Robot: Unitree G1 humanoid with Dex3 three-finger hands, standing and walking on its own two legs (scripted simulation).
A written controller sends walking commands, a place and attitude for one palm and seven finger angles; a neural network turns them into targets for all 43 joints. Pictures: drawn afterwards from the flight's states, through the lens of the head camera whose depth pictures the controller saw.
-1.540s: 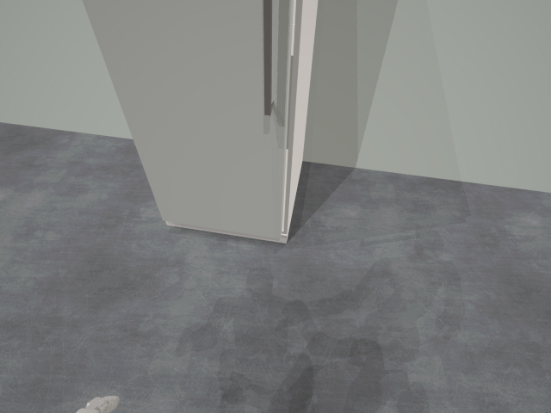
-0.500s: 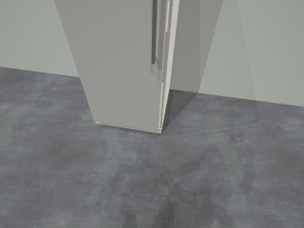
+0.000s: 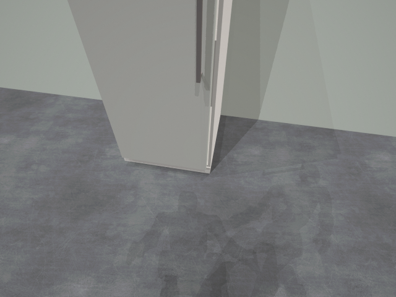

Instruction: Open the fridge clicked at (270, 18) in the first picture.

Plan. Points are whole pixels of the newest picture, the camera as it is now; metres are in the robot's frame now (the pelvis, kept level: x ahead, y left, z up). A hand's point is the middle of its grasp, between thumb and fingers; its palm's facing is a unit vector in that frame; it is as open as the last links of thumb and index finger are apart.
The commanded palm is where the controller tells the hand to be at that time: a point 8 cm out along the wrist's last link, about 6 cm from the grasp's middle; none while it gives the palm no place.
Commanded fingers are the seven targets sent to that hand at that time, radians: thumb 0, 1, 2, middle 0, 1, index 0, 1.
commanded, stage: walk to a spot facing it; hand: right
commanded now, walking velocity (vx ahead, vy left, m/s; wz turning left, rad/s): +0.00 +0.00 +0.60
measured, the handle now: (200, 15) +0.90 +0.04 +0.19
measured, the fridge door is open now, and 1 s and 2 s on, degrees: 0 0 0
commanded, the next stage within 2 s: none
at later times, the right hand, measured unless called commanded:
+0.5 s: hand out of the picture +0.05 -0.16 -0.17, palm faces -0.15 +0.95 -0.27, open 7.4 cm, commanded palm none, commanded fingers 0.00 -0.90 -0.90 0.20 0.30 0.20 0.30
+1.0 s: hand out of the picture +0.11 -0.20 -0.18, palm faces -0.39 +0.89 -0.22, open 7.4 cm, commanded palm none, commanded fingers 0.00 -0.90 -0.90 0.20 0.30 0.20 0.30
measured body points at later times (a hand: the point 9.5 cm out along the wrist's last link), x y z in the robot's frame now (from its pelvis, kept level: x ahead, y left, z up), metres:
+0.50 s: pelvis -0.03 +0.03 -0.02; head +0.00 +0.06 +0.43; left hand +0.00 +0.29 -0.18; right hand +0.06 -0.21 -0.15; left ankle -0.01 +0.10 -0.75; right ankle -0.02 -0.12 -0.68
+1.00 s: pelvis -0.04 -0.04 -0.01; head -0.02 -0.06 +0.44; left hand -0.07 +0.24 -0.12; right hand +0.13 -0.25 -0.16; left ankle -0.03 +0.10 -0.72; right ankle +0.00 -0.13 -0.75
